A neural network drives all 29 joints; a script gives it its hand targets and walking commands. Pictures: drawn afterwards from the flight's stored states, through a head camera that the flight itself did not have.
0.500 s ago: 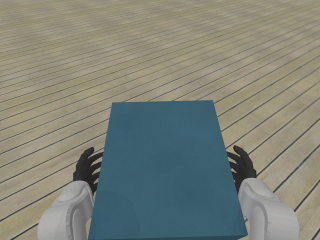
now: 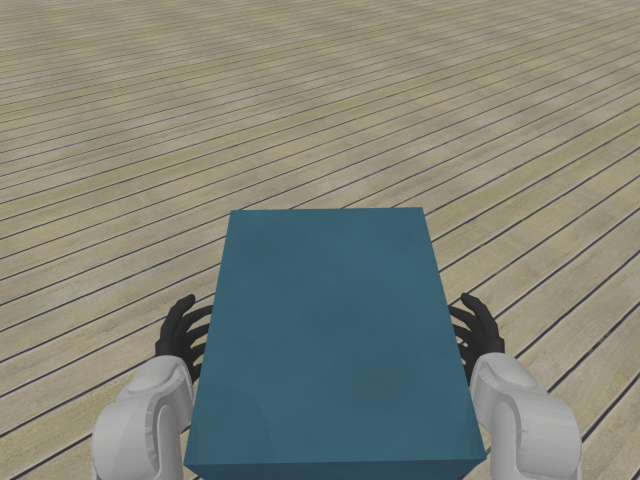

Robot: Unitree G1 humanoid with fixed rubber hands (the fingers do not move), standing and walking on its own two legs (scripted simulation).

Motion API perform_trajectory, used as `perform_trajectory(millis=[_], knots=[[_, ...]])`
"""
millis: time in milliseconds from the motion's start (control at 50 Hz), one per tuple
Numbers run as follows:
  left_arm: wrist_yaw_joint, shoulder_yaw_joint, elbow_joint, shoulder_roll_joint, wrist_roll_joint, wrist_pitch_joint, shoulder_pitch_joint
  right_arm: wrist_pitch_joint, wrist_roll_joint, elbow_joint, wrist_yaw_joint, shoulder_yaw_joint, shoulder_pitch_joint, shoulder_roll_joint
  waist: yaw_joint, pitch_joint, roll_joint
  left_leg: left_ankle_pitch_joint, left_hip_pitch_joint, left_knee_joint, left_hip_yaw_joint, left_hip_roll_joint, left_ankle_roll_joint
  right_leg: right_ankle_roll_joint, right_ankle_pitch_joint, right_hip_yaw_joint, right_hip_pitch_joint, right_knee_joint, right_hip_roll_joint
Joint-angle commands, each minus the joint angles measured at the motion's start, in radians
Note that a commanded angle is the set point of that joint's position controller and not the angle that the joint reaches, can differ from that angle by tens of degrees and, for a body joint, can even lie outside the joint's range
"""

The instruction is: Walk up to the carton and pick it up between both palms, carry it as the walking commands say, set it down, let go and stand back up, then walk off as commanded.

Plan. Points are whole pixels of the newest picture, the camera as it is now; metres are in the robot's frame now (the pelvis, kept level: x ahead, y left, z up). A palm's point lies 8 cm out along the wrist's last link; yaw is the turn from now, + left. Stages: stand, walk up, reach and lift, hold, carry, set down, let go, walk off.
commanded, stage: carry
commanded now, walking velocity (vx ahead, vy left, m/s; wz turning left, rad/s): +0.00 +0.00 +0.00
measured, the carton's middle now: (329, 359) +0.29 +0.00 +0.01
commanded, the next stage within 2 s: hold in 1.60 s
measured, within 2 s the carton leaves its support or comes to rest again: neither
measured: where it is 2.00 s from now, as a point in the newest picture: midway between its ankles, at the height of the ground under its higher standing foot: outside the picture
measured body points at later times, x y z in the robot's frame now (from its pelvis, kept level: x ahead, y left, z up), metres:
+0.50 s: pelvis -0.03 +0.00 +0.00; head -0.05 +0.01 +0.45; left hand +0.23 +0.18 +0.08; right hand +0.23 -0.16 +0.08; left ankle +0.01 +0.09 -0.73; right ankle -0.06 -0.10 -0.73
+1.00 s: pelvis -0.03 +0.00 +0.00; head -0.05 +0.00 +0.45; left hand +0.23 +0.17 +0.07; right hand +0.23 -0.17 +0.07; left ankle +0.01 +0.09 -0.73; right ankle -0.06 -0.10 -0.73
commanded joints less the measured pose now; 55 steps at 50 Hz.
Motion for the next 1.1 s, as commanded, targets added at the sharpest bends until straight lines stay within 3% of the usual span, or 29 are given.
perform_trajectory(millis=[0, 260, 1080], knots=[[-0.069, -0.683, -0.097, -0.658, -0.214, -0.01, -0.397, -0.016, 0.231, -0.096, 0.091, 0.695, -0.401, 0.646, 0.005, -0.155, 0.001, 0.32, 0.068, -0.074, -0.099, 0.127, 0.016, 0.003, 0.257, 0.09, 0.043, -0.08, -0.114], [-0.068, -0.669, -0.058, -0.644, -0.201, -0.016, -0.414, -0.026, 0.209, -0.058, 0.089, 0.668, -0.415, 0.624, 0.003, -0.136, 0.006, 0.224, 0.057, -0.115, -0.115, 0.125, 0.021, -0.001, 0.129, 0.09, -0.002, -0.115, -0.111], [-0.101, -0.627, 0.076, -0.65, -0.166, -0.124, -0.46, -0.137, 0.171, 0.081, 0.121, 0.625, -0.465, 0.625, 0.005, -0.18, 0.009, 0.244, 0.043, -0.092, -0.11, 0.129, 0.017, -0.012, 0.187, 0.091, 0.007, -0.092, -0.101]])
